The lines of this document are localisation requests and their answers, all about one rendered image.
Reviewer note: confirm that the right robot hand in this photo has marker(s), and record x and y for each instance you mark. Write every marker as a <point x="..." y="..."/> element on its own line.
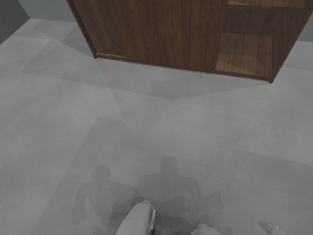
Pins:
<point x="270" y="227"/>

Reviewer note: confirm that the wardrobe door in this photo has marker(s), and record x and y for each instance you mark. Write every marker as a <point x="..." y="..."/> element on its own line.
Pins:
<point x="99" y="22"/>
<point x="181" y="33"/>

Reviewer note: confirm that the robot left thigh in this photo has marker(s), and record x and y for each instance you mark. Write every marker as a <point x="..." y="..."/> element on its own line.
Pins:
<point x="139" y="221"/>

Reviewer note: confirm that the left robot shin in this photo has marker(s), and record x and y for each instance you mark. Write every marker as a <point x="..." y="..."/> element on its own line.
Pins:
<point x="147" y="202"/>

